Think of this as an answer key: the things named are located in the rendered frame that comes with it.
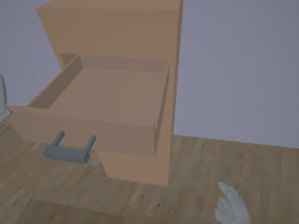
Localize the cabinet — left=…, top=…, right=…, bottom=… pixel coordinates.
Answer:
left=36, top=0, right=184, bottom=187

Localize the drawer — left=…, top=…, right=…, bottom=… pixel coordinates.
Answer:
left=5, top=54, right=170, bottom=158

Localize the right robot hand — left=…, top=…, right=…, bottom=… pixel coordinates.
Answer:
left=215, top=182, right=252, bottom=224

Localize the left robot hand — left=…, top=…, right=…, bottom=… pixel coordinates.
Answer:
left=0, top=74, right=13, bottom=124

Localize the handle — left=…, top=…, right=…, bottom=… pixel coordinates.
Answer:
left=42, top=131, right=96, bottom=164

